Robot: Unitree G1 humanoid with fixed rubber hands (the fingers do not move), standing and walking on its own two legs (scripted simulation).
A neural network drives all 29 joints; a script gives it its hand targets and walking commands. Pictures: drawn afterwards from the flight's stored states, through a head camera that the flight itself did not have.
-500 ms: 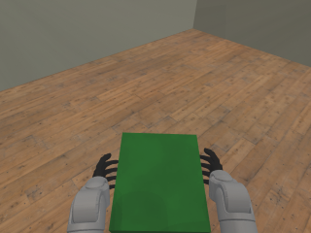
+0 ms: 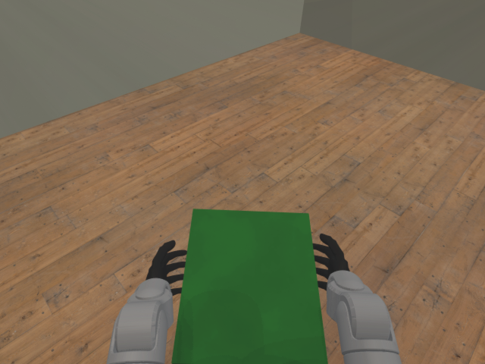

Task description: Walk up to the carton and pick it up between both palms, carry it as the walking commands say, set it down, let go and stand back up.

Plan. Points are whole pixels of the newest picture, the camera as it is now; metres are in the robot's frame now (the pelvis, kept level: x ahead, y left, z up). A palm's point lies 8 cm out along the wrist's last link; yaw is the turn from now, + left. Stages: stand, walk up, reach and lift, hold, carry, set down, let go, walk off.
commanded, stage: carry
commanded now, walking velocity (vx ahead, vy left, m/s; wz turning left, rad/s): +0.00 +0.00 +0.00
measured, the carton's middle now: (246, 297) +0.28 -0.01 -0.04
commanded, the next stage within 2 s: hold in 0.12 s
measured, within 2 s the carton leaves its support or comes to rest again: neither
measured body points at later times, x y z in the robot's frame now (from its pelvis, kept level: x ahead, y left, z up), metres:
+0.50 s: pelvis +0.04 -0.02 +0.00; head -0.01 -0.06 +0.44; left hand +0.36 +0.12 +0.05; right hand +0.38 -0.17 +0.05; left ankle +0.06 +0.10 -0.72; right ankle +0.11 -0.11 -0.72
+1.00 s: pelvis +0.09 -0.01 +0.02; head +0.09 +0.00 +0.47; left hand +0.33 +0.16 -0.02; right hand +0.36 -0.13 -0.02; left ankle +0.07 +0.10 -0.72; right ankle +0.11 -0.11 -0.72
